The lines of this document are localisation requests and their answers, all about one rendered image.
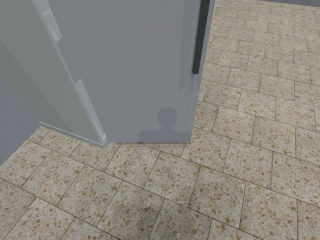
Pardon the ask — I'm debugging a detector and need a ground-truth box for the handle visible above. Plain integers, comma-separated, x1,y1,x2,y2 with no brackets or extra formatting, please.
192,0,210,74

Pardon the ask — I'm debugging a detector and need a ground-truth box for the fridge door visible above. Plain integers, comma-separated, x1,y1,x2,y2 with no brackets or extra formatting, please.
47,0,216,143

